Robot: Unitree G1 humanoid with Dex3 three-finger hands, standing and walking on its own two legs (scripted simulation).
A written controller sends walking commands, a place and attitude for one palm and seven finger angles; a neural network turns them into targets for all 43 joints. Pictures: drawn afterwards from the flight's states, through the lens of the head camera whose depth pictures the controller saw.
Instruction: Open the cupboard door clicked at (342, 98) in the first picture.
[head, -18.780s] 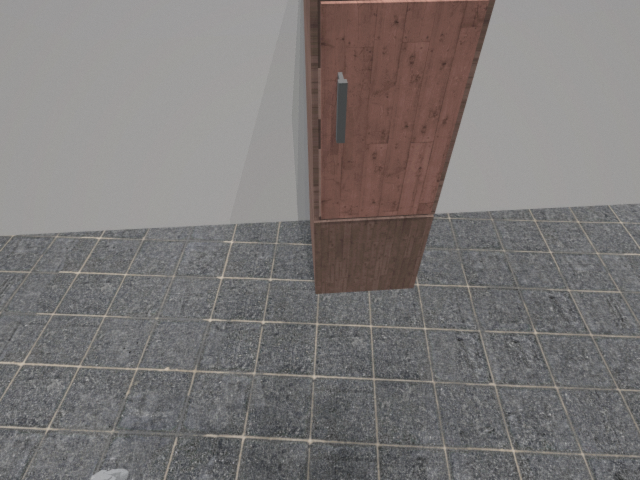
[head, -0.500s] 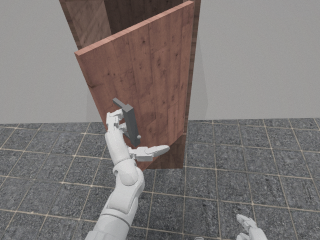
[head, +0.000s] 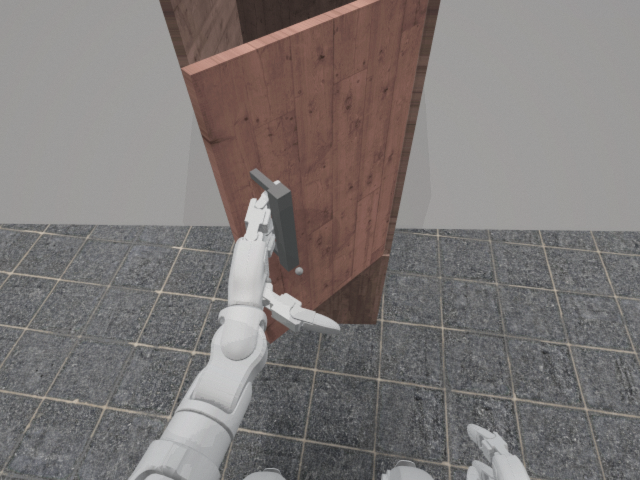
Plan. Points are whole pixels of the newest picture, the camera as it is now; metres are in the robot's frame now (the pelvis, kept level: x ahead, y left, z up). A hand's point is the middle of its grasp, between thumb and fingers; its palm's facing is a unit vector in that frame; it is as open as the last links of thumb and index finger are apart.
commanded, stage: slide the hand sideways off the handle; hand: left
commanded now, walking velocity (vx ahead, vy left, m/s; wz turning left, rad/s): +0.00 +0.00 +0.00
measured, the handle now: (275, 222) +0.42 +0.09 +0.08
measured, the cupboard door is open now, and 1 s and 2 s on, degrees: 43 45 45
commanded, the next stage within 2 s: draw the hand back to the body in 1.02 s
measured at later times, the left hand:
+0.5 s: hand (275, 302) +0.31 +0.07 +0.08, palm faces -0.03 -1.00 -0.01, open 16.3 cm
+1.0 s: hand (245, 340) +0.26 +0.10 +0.07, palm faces +0.00 -1.00 -0.05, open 16.3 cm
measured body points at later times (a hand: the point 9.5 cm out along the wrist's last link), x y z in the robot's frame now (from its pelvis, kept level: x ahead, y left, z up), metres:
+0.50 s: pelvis +0.02 +0.00 +0.01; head +0.06 -0.02 +0.45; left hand +0.30 +0.13 +0.08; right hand +0.19 -0.23 -0.08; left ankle +0.01 +0.13 -0.69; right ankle +0.06 -0.14 -0.69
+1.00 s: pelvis +0.03 -0.02 +0.00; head +0.07 -0.04 +0.44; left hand +0.25 +0.15 +0.08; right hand +0.21 -0.24 -0.09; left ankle +0.01 +0.13 -0.69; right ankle +0.06 -0.14 -0.69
